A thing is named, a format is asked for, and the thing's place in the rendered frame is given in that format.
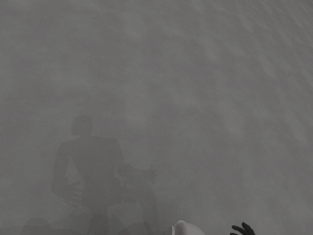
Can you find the robot right hand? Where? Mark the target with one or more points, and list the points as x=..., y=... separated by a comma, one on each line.
x=246, y=231

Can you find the robot right thigh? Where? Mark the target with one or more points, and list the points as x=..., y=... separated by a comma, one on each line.
x=184, y=228

